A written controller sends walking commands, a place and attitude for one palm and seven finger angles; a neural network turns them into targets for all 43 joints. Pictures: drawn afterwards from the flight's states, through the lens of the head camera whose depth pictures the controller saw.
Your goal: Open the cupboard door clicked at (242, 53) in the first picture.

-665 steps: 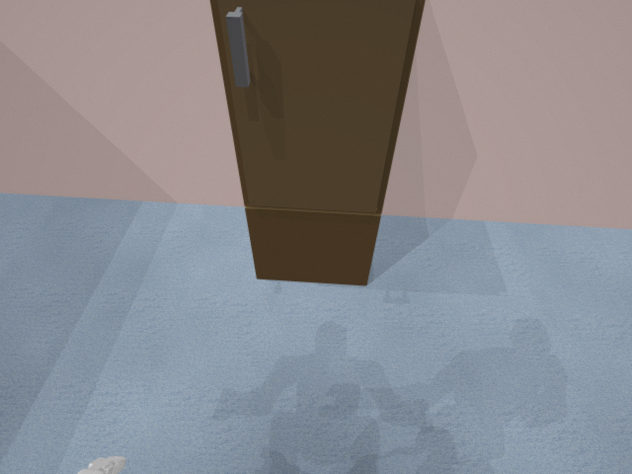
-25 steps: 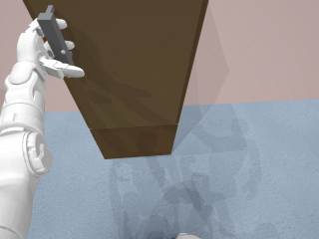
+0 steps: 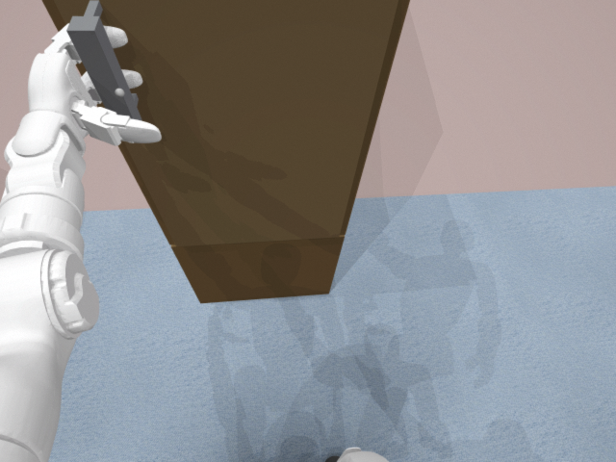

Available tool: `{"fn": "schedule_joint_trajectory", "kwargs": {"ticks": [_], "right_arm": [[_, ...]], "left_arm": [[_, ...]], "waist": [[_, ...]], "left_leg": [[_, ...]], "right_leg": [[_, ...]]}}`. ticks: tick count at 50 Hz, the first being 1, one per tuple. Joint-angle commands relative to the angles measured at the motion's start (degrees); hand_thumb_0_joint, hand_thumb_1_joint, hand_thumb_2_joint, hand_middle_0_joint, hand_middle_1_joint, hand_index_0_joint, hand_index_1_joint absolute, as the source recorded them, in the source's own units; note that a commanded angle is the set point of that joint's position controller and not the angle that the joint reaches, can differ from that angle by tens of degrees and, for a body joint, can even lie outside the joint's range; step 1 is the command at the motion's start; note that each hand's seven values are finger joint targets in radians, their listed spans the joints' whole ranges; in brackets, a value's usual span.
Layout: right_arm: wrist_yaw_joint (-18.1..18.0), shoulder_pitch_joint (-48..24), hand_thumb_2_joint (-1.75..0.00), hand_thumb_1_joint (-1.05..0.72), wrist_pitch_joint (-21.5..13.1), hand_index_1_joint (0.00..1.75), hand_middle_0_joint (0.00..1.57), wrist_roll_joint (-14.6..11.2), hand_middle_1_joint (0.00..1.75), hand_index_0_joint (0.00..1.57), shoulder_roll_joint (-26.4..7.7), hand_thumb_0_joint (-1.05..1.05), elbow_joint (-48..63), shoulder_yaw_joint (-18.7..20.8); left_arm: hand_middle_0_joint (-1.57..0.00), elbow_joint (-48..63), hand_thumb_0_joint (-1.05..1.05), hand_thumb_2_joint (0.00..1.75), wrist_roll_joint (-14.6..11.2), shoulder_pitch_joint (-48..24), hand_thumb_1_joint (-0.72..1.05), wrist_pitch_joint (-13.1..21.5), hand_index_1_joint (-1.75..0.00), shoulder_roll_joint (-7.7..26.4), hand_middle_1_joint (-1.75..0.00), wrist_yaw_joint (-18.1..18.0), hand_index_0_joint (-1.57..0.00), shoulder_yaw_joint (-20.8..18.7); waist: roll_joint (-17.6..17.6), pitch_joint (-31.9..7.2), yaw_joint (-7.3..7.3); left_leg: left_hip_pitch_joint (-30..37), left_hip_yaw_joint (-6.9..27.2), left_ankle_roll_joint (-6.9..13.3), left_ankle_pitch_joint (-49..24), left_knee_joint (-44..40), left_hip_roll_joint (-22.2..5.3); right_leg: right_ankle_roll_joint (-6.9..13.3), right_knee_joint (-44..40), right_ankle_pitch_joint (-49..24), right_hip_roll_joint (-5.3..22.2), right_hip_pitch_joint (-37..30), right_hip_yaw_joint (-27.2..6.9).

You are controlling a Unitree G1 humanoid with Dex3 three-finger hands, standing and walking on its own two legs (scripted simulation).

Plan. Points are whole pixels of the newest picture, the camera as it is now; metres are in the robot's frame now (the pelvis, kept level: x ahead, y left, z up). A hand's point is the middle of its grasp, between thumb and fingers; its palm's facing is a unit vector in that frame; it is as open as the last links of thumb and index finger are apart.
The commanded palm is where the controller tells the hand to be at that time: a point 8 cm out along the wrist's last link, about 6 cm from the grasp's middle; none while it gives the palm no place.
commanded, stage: close the thumb around the handle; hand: left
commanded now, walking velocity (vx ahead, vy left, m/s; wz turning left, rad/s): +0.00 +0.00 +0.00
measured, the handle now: (113, 70) +0.58 +0.19 +0.16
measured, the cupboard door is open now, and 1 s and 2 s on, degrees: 0 1 19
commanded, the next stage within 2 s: pull the door open along its arc in 0.68 s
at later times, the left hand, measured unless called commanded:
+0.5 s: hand (124, 95) +0.52 +0.17 +0.16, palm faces +0.00 -1.00 +0.00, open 7.2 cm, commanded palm +0.50 +0.21 +0.16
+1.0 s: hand (124, 100) +0.52 +0.17 +0.16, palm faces +0.00 -1.00 +0.00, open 6.1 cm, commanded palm +0.47 +0.22 +0.16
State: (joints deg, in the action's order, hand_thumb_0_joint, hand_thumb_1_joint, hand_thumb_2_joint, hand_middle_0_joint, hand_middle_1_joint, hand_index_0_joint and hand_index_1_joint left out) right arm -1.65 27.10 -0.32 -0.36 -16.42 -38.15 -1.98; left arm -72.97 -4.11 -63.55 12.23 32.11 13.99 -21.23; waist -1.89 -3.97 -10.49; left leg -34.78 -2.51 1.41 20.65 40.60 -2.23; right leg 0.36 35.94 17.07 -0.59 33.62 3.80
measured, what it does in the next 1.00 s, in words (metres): stands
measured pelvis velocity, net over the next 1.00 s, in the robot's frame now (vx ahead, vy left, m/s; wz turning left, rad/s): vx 0.01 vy -0.01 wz -0.01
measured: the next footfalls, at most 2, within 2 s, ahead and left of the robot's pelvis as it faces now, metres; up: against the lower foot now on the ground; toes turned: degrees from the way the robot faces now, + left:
none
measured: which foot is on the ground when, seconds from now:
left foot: down 0.00-1.00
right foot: down 0.00-1.00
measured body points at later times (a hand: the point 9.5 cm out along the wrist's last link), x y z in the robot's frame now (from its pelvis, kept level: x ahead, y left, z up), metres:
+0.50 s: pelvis +0.00 +0.00 +0.00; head +0.08 +0.01 +0.44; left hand +0.52 +0.22 +0.16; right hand +0.00 -0.26 -0.12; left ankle -0.02 +0.10 -0.72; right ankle +0.00 -0.12 -0.72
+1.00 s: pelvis +0.01 -0.01 +0.00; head +0.08 -0.01 +0.45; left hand +0.51 +0.22 +0.16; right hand -0.01 -0.27 -0.11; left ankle -0.02 +0.10 -0.72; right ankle +0.00 -0.12 -0.72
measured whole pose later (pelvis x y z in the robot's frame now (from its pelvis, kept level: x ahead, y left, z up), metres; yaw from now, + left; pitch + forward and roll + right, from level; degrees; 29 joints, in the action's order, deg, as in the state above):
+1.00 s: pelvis +0.01 -0.01 +0.00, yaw -1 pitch +13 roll -2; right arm -1.7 26.2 0.8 -0.8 -16.6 -37.1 -1.5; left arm -67.0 -5.6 -56.8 11.7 29.7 13.5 -22.1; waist -2.4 -4.6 -9.3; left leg -31.8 -3.2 1.0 20.8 39.1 -2.6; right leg 0.8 35.4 17.4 -1.1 31.4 3.0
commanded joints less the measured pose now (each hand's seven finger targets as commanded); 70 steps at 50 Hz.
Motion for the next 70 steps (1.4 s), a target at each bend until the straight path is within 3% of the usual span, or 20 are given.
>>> {"fn": "schedule_joint_trajectory", "kwargs": {"ticks": [1, 7, 9, 12, 16, 24, 30, 33, 35, 37, 39, 41, 50, 58, 62, 63, 64, 65, 68, 70], "right_arm": [[-0.42, 8.59, -0.90, -0.90, -1.26, 0.30, 0.20, 0.11, 0.30, 0.20, -9.97, 0.00, 2.36, 3.77], [0.38, 8.55, -0.90, -0.90, -1.11, 0.30, 0.20, 0.41, 0.30, 0.20, -9.56, 0.00, 2.30, 4.18], [0.40, 7.97, -0.90, -0.90, -0.89, 0.30, 0.20, 0.30, 0.30, 0.20, -9.56, 0.00, 2.42, 4.10], [0.01, 7.68, -0.90, -0.90, -0.71, 0.30, 0.20, 0.22, 0.30, 0.20, -9.80, 0.00, 2.73, 3.89], [0.03, 7.23, -0.90, -0.90, -0.91, 0.30, 0.20, 0.21, 0.30, 0.20, -9.28, 0.00, 3.16, 3.82], [-0.24, 7.09, -0.90, -0.90, -1.07, 0.30, 0.20, 0.08, 0.30, 0.20, -9.62, 0.00, 2.91, 3.74], [-0.20, 7.00, -0.90, -0.90, -1.00, 0.30, 0.20, 0.15, 0.30, 0.20, -9.51, 0.00, 2.94, 3.84], [-0.45, 7.17, -0.90, -0.90, -0.93, 0.30, 0.20, 0.04, 0.30, 0.20, -9.88, 0.00, 2.41, 3.89], [-0.49, 6.95, -0.90, -0.90, -1.12, 0.30, 0.20, 0.06, 0.30, 0.20, -9.63, 0.00, 2.71, 3.78], [-0.66, 7.04, -0.90, -0.90, -0.95, 0.30, 0.20, -0.07, 0.30, 0.20, -9.88, 0.00, 2.63, 3.71], [-0.67, 6.69, -0.90, -0.90, -0.95, 0.30, 0.20, -0.19, 0.30, 0.20, -9.62, 0.00, 2.71, 3.66], [-0.80, 7.13, -0.90, -0.90, -0.85, 0.30, 0.20, -0.09, 0.30, 0.20, -9.98, 0.00, 2.86, 3.73], [-0.52, 3.98, -0.90, -0.90, -0.32, 0.30, 0.20, -0.78, 0.30, 0.20, -9.47, 0.00, 6.79, 4.03], [0.44, -3.72, -0.90, -0.90, -0.82, 0.30, 0.20, -2.38, 0.30, 0.20, -7.34, 0.00, 11.46, 4.45], [-0.52, -5.79, -0.90, -0.90, -0.68, 0.30, 0.20, -2.49, 0.30, 0.20, -7.25, 0.00, 10.01, 4.16], [-0.59, -7.90, -0.90, -0.90, -1.40, 0.30, 0.20, -2.40, 0.30, 0.20, -5.46, 0.00, 9.50, 3.83], [-0.40, -8.73, -0.90, -0.90, -1.69, 0.30, 0.20, -1.87, 0.30, 0.20, -5.32, 0.00, 8.29, 3.60], [-0.40, -8.25, -0.90, -0.90, -2.00, 0.30, 0.20, -1.43, 0.30, 0.20, -5.33, 0.00, 6.99, 3.63], [0.24, -9.07, -0.90, -0.90, -2.32, 0.30, 0.20, 0.18, 0.30, 0.20, -4.06, 0.00, 5.12, 3.68], [0.67, -8.61, -0.90, -0.90, -2.40, 0.30, 0.20, 1.78, 0.30, 0.20, -3.75, 0.00, 4.04, 3.98]], "left_arm": [[-0.31, 13.20, 0.00, 0.35, -0.97, -30.28, -0.39, 3.24, -1.21, 9.86, -1.21, -0.77, -0.31, 1.29], [-0.33, 15.67, 0.00, 0.49, -1.35, -26.64, -0.05, 3.91, -1.25, 9.19, -1.25, -1.43, -0.33, -0.31], [-0.34, 15.01, 0.00, 0.54, -1.58, -26.93, 0.06, 3.42, -1.26, 7.78, -1.26, -1.39, -0.34, 0.92], [-0.35, 13.66, 0.00, 0.61, -1.02, -27.12, 0.23, 3.09, -1.28, 12.09, -1.28, -2.36, -0.35, -2.31], [-0.37, 16.82, 0.00, 0.71, -0.26, -28.45, 0.45, 4.28, -1.30, 10.06, -1.30, -2.32, -0.37, 0.12], [-0.40, 14.19, 0.00, 0.90, -0.72, -28.04, 0.90, 3.65, -1.35, 9.89, -1.35, -1.86, -0.40, 0.27], [-0.40, 15.42, 0.00, 0.90, -1.48, -27.12, 0.90, 4.45, -1.35, 8.93, -1.35, -1.69, -0.40, 0.46], [-0.40, 14.39, 0.00, 0.90, -0.97, -27.93, 0.90, 4.26, -1.35, 11.85, -1.35, -1.74, -0.40, -0.93], [-0.40, 15.78, 0.00, 0.90, -1.16, -28.80, 0.90, 4.63, -1.35, 9.79, -1.35, -1.40, -0.40, 0.62], [-0.40, 13.87, 0.00, 0.90, -1.11, -26.56, 0.90, 4.23, -1.35, 12.66, -1.35, -1.31, -0.40, -1.50], [-0.40, 14.31, 0.00, 0.90, -0.99, -28.22, 0.90, 4.01, -1.35, 9.79, -1.35, -0.91, -0.40, 1.27], [-0.40, 14.38, 0.00, 0.90, -0.84, -27.11, 0.90, 4.28, -1.35, 13.78, -1.35, -1.05, -0.40, -1.78], [-0.40, 22.20, 0.00, 0.90, -4.15, -11.35, 0.90, 3.21, -1.35, 10.90, -1.35, 1.04, -0.40, -2.81], [-0.40, 44.74, 0.00, 0.90, -8.00, 10.35, 0.90, -2.54, -1.35, 1.52, -1.35, 0.06, -0.40, 0.49], [-0.40, 46.29, 0.00, 0.90, -7.01, 3.50, 0.90, -6.19, -1.35, 0.54, -1.35, -3.01, -0.40, 1.90], [-0.40, 47.41, 0.00, 0.90, -9.92, -1.52, 0.90, -7.08, -1.35, -0.99, -1.35, -11.82, -0.40, -5.42], [-0.40, 45.50, 0.00, 0.90, -8.14, -2.48, 0.90, -8.17, -1.35, -6.19, -1.35, -16.27, -0.40, -0.34], [-0.40, 44.35, 0.00, 0.90, -6.74, -6.13, 0.90, -8.49, -1.35, -5.94, -1.35, -20.59, -0.40, -1.14], [-0.40, 42.62, 0.00, 0.90, -1.30, -10.83, 0.90, -9.16, -1.35, -10.83, -1.35, -31.40, -0.40, 1.16], [-0.40, 42.36, 0.00, 0.90, 4.20, -13.93, 0.90, -8.45, -1.35, -11.78, -1.35, -38.64, -0.40, 2.55]], "waist": [[-6.27, -23.53, -1.44], [-6.19, -26.50, 0.39], [-3.86, -23.36, -0.16], [-2.32, -22.70, 0.19], [-6.40, -24.94, 0.07], [-3.66, -23.68, -0.27], [-4.11, -24.52, -0.08], [-2.36, -23.69, -0.31], [-4.42, -24.27, -0.47], [-2.60, -23.64, 0.03], [-4.52, -22.25, -0.76], [-4.43, -24.49, 0.18], [-1.41, -26.47, 4.54], [-0.94, -24.33, 8.98], [1.20, -17.58, 6.56], [2.23, -14.53, 9.65], [1.09, -12.67, 7.43], [3.25, -11.03, 6.67], [-1.44, -16.18, 6.90], [1.56, -19.48, 6.42]], "left_leg": [[19.20, 5.16, 0.26, -24.43, -2.43, 0.74], [22.77, 5.83, -0.31, -32.25, -1.33, 0.24], [19.87, 5.35, -0.06, -29.00, -1.94, 0.49], [17.32, 4.85, 0.37, -25.72, -2.27, 0.89], [19.84, 5.07, 0.09, -28.67, -1.75, 0.89], [18.01, 5.11, 0.25, -24.67, -2.26, 1.03], [18.72, 4.85, 0.42, -26.75, -1.85, 1.13], [16.72, 4.64, 0.59, -23.44, -2.42, 1.21], [18.01, 4.64, 0.66, -24.46, -2.29, 1.45], [16.27, 4.32, 0.74, -23.56, -2.54, 1.44], [16.41, 4.22, 0.64, -22.13, -2.79, 1.51], [16.57, 4.36, 0.72, -22.54, -2.72, 1.61], [16.63, 2.44, 1.10, -27.05, -3.95, 1.72], [21.46, 1.19, 1.03, -35.49, -6.09, 1.20], [20.30, 1.36, 1.00, -27.24, -7.44, 1.61], [16.56, 1.84, 0.20, -23.70, -7.60, 2.16], [16.97, 1.88, -0.16, -20.23, -8.25, 2.17], [16.20, 2.38, -0.01, -18.44, -8.07, 2.11], [17.36, 2.49, -0.45, -19.51, -7.04, 2.72], [17.18, 3.24, -0.38, -20.72, -6.08, 2.55]], "right_leg": [[0.56, -1.95, -19.38, -1.87, -4.88, -1.68], [0.70, -1.03, -22.12, -2.15, -5.47, -1.17], [0.58, -1.33, -21.69, -2.17, -6.09, -1.13], [0.62, -1.32, -21.49, -2.02, -7.72, -1.48], [0.69, -0.75, -22.60, -1.82, -7.26, -1.61], [0.65, -1.15, -20.70, -1.79, -7.22, -1.56], [0.71, -1.24, -22.47, -1.93, -8.34, -1.73], [0.54, -1.69, -21.81, -1.81, -9.25, -2.06], [0.76, -1.56, -22.25, -1.76, -9.12, -1.96], [0.56, -1.87, -22.61, -1.74, -10.18, -2.22], [0.60, -2.10, -21.34, -1.67, -8.79, -2.13], [0.60, -1.85, -21.68, -1.64, -10.17, -2.37], [0.86, -1.66, -28.15, -1.62, -17.82, -2.02], [0.76, -2.87, -33.81, -1.19, -22.83, -1.62], [0.66, -4.39, -29.12, -1.09, -20.08, -1.46], [0.58, -5.49, -24.75, -1.32, -18.78, -0.65], [0.40, -5.87, -21.11, -1.27, -16.85, -0.68], [0.24, -6.30, -18.75, -1.13, -15.69, -0.54], [0.50, -4.71, -18.28, -0.52, -15.23, -0.87], [0.45, -3.53, -18.19, -0.39, -15.11, -0.51]]}}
